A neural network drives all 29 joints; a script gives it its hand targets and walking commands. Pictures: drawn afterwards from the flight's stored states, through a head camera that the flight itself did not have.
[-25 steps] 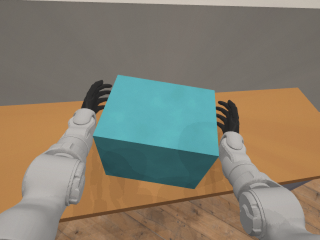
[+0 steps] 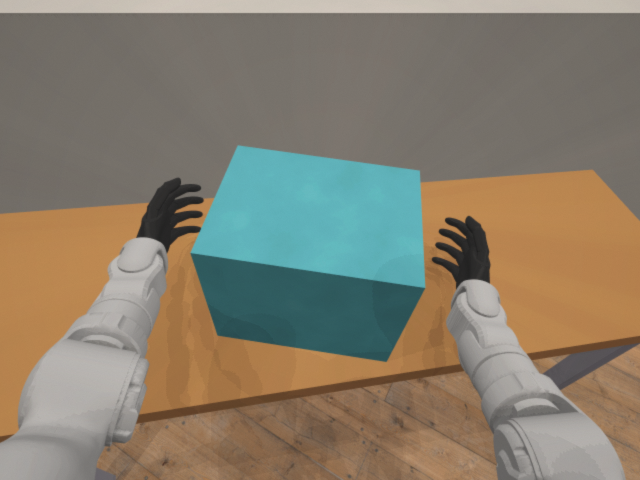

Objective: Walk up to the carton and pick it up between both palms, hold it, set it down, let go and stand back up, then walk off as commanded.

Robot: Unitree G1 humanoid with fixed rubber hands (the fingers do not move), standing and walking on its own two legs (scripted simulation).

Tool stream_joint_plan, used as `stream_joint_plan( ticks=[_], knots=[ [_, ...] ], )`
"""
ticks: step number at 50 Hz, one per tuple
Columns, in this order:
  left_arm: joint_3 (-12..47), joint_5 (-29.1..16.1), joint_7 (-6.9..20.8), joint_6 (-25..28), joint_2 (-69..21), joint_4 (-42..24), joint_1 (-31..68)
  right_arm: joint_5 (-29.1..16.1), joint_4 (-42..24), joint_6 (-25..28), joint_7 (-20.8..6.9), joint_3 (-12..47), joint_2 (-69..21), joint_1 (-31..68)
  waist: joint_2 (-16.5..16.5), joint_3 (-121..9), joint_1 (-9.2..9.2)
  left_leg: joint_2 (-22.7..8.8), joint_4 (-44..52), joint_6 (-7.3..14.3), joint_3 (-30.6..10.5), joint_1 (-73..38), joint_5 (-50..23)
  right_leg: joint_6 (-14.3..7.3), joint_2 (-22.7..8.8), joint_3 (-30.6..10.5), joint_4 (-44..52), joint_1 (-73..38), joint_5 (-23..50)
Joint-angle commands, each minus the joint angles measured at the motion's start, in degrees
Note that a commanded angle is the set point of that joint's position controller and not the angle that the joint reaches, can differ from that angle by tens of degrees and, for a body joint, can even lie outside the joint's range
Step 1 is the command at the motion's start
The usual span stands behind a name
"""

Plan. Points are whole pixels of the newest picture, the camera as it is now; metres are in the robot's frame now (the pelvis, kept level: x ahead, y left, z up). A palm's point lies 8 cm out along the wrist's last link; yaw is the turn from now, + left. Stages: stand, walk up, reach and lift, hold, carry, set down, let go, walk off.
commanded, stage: set down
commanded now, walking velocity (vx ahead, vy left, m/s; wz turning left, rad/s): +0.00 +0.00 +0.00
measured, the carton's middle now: (314, 256) +0.41 -0.02 +0.04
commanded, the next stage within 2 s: none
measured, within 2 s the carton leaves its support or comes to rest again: neither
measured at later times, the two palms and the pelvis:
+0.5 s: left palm (123, 262) +0.40 +0.22 +0.07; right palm (480, 302) +0.32 -0.22 +0.05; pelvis +0.02 +0.00 +0.02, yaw -1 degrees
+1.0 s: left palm (82, 332) +0.31 +0.24 +0.07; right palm (497, 359) +0.24 -0.21 +0.06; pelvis +0.03 +0.00 +0.02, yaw -2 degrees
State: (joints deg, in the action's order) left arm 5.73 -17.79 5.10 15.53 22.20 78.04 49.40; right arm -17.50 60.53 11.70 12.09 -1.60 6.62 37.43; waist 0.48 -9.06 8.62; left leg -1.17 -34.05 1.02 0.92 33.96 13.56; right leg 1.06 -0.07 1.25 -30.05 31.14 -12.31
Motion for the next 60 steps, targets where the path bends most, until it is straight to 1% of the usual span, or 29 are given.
stream_joint_plan(
  ticks=[1,4,6,8,9,11,13,16,18,20,22,23,25,27,28,30,32,33,36,38,40,41,44,46,48,55,56,58,60],
  knots=[
    [-1.7,0.1,-0.1,2.1,8.8,-13.9,22.9,1.3,-13.4,2.0,0.3,-2.0,8.6,18.9,-6.5,-29.3,0.01,1.9,2.1,-2.7,-1.6,-27.2,-14.4,-1.8,1.9,1.4,4.8,-4.9,12.2],
    [-1.8,-0.2,0.2,1.2,8.7,-15.0,20.8,2.0,-14.2,0.5,0.3,-1.9,8.1,16.4,-5.5,-26.3,0.36,1.8,3.8,-2.4,-1.5,-27.6,-13.3,-2.0,1.6,1.0,6.4,-7.1,11.3],
    [-2.2,0.2,0.0,1.2,8.9,-18.2,19.3,1.5,-16.5,0.2,0.2,-2.0,8.2,15.0,-6.4,-26.0,-0.02,1.6,4.5,-2.4,-1.6,-28.2,-13.2,-2.1,1.6,0.7,6.9,-7.7,11.2],
    [-3.6,0.9,0.5,0.2,9.1,-19.1,14.3,1.0,-17.6,-0.1,0.4,-0.8,7.4,10.4,-6.2,-23.1,-1.68,1.7,5.2,-2.6,-1.1,-30.1,-14.7,-2.1,1.7,0.5,7.6,-9.3,12.6],
    [-3.3,0.7,0.4,0.0,8.7,-20.5,15.9,1.1,-18.6,-0.5,0.3,-1.1,7.7,12.0,-6.2,-23.2,-1.22,1.6,5.7,-2.7,-1.5,-29.4,-13.6,-2.1,1.8,0.5,8.2,-9.5,11.2],
    [-4.1,0.5,0.7,-0.4,9.7,-22.4,13.3,0.8,-21.9,-1.1,0.4,-0.1,6.8,9.3,-4.8,-22.1,-2.07,1.8,6.2,-2.2,-1.1,-28.9,-13.2,-2.1,1.4,-0.1,8.6,-11.6,11.4],
    [-4.2,0.5,0.7,-1.0,9.9,-24.7,14.4,1.3,-22.3,-2.0,0.5,-1.3,7.7,9.6,-6.1,-21.0,-1.69,1.5,7.0,-2.5,-1.0,-28.9,-12.9,-2.3,1.5,0.1,9.0,-12.4,10.7],
    [-5.4,1.5,1.3,-2.8,9.0,-28.8,6.1,1.2,-26.4,-1.8,0.8,-0.1,6.8,2.8,-5.8,-18.4,-3.36,1.3,7.7,-3.1,-0.7,-32.5,-15.5,-2.5,1.8,-0.1,10.3,-14.4,13.1],
    [-5.4,0.6,1.7,-3.6,9.9,-28.8,10.0,1.7,-27.5,-3.1,0.9,-1.1,7.9,6.5,-5.4,-18.4,-2.36,1.4,7.8,-2.9,-0.6,-30.6,-14.3,-2.6,1.6,-0.4,10.3,-14.7,11.8],
    [-7.1,1.7,1.8,-4.7,9.9,-33.3,2.8,1.1,-30.3,-3.0,1.1,0.1,6.9,-1.1,-4.7,-17.5,-4.04,1.3,8.3,-2.9,-0.6,-33.7,-16.4,-2.2,1.7,-0.8,11.0,-17.0,14.1],
    [-7.6,1.2,2.2,-5.5,10.9,-36.1,2.2,2.1,-33.4,-3.5,1.5,-1.1,7.2,-1.3,-4.9,-17.8,-3.80,1.2,8.3,-3.1,-0.2,-33.1,-17.3,-2.5,1.7,-0.8,11.0,-18.3,15.0],
    [-8.3,1.9,2.2,-6.2,10.0,-40.3,-2.4,1.7,-34.6,-3.3,1.5,-0.4,6.8,-5.3,-4.9,-17.0,-4.37,0.8,8.4,-3.5,-0.3,-35.2,-20.2,-2.3,1.9,-0.8,11.3,-19.7,17.2],
    [-8.5,1.2,2.7,-8.4,10.6,-40.3,-0.7,2.3,-36.6,-4.6,1.9,-1.7,8.0,-3.1,-4.5,-15.2,-3.79,0.9,8.3,-3.4,0.0,-34.4,-19.9,-2.4,2.1,-0.9,11.6,-19.0,16.5],
    [-9.2,1.7,2.7,-9.5,10.5,-44.5,-5.8,2.2,-39.8,-5.2,1.9,-1.5,7.2,-8.3,-3.8,-13.9,-4.60,0.6,8.7,-3.5,0.0,-35.8,-20.4,-2.3,2.1,-1.1,12.0,-20.9,17.5],
    [-8.9,0.9,3.0,-10.2,10.6,-44.3,-5.8,2.6,-40.6,-5.9,2.2,-1.6,7.0,-8.6,-3.4,-13.4,-4.22,1.0,8.7,-3.4,0.3,-34.8,-19.4,-2.2,1.8,-1.3,12.2,-21.5,16.9],
    [-9.0,0.9,3.1,-11.1,11.1,-47.7,-5.7,2.8,-42.3,-6.7,1.9,-1.4,7.0,-9.4,-4.9,-12.1,-4.05,0.9,8.4,-3.5,-0.1,-33.6,-21.1,-2.5,1.9,-1.4,11.3,-21.9,18.4],
    [-10.4,1.2,3.1,-12.0,11.6,-52.3,-10.7,2.4,-45.1,-7.0,2.0,-1.2,6.6,-14.8,-5.1,-12.9,-4.80,0.9,8.1,-3.9,0.2,-35.5,-23.1,-2.5,1.9,-1.6,11.7,-23.4,19.3],
    [-11.2,1.6,3.3,-12.8,11.3,-53.4,-14.9,1.9,-48.2,-7.3,2.0,0.2,6.3,-18.2,-4.7,-12.0,-6.02,1.0,8.5,-3.9,0.6,-36.5,-24.5,-2.5,2.0,-1.6,12.1,-24.4,21.0],
    [-10.9,1.5,3.9,-14.7,11.7,-55.6,-14.8,2.7,-49.4,-8.9,2.1,-0.7,6.7,-18.6,-5.0,-8.7,-5.16,1.0,9.1,-3.7,0.3,-34.4,-22.8,-2.5,1.8,-1.9,12.2,-24.1,18.9],
    [-11.5,1.6,3.9,-15.6,11.5,-60.6,-20.3,2.3,-53.4,-9.3,2.2,-0.6,6.3,-23.9,-4.8,-8.1,-5.46,0.8,9.3,-4.0,0.3,-35.8,-25.3,-2.5,1.9,-2.1,12.9,-25.1,20.4],
    [-12.1,1.7,4.0,-16.3,11.9,-63.1,-23.1,2.0,-56.2,-9.8,2.0,-0.3,6.0,-27.0,-6.1,-7.6,-6.75,1.0,9.6,-4.0,0.4,-36.2,-24.9,-2.5,1.7,-2.2,13.2,-25.4,20.2],
    [-11.8,1.4,4.0,-16.8,11.4,-64.4,-23.1,2.4,-57.9,-10.2,2.1,-0.2,6.1,-27.0,-5.6,-7.2,-6.42,0.9,9.9,-3.9,0.3,-35.8,-24.1,-2.5,1.6,-2.2,12.9,-25.5,20.5],
    [-12.8,1.9,4.1,-18.0,11.0,-70.2,-32.4,2.6,-62.4,-11.2,2.1,1.0,4.6,-36.0,-5.1,-4.6,-7.78,0.6,10.5,-3.9,0.6,-37.3,-25.4,-2.7,1.6,-2.4,14.2,-26.5,19.7],
    [-11.9,1.0,3.7,-18.5,10.7,-72.5,-30.6,3.1,-65.0,-11.9,2.0,0.0,5.3,-34.5,-5.7,-3.0,-7.64,0.5,10.8,-3.8,0.3,-35.6,-23.6,-2.9,1.6,-2.5,14.3,-25.0,16.3],
    [-12.5,1.0,3.7,-18.9,11.4,-75.4,-35.1,4.2,-68.4,-13.1,2.3,0.5,4.7,-39.9,-4.9,-1.5,-7.79,0.4,11.8,-3.3,0.5,-35.8,-21.2,-2.8,1.3,-2.9,14.8,-25.8,14.5],
    [-13.9,-0.6,3.7,-19.7,13.6,-82.9,-44.4,6.0,-79.2,-16.9,3.1,1.8,1.3,-49.9,-3.9,3.4,-9.52,0.2,14.0,-2.0,0.9,-32.9,-13.4,-3.1,-0.3,-4.7,15.7,-25.3,8.6],
    [-14.3,-0.7,3.6,-19.6,14.0,-84.6,-46.1,5.9,-79.9,-17.2,3.2,2.1,0.7,-51.5,-4.4,3.8,-10.39,-0.1,14.4,-1.8,0.8,-32.2,-12.3,-3.2,-0.7,-5.1,15.7,-26.3,7.6],
    [-13.4,-1.5,3.5,-19.5,14.0,-85.1,-46.2,7.5,-80.9,-18.7,3.5,0.6,0.5,-51.4,-4.8,5.9,-9.37,-0.5,15.4,-1.9,-0.1,-30.3,-7.0,-3.5,-0.9,-5.1,15.7,-26.5,3.9],
    [-13.1,-2.4,3.4,-19.9,14.1,-87.5,-48.7,7.1,-83.9,-19.8,3.4,1.0,-0.3,-52.6,-4.3,7.7,-10.02,-1.1,16.2,-1.7,-0.3,-29.0,-4.0,-3.6,-1.0,-5.2,15.5,-26.7,2.3]
  ],
)
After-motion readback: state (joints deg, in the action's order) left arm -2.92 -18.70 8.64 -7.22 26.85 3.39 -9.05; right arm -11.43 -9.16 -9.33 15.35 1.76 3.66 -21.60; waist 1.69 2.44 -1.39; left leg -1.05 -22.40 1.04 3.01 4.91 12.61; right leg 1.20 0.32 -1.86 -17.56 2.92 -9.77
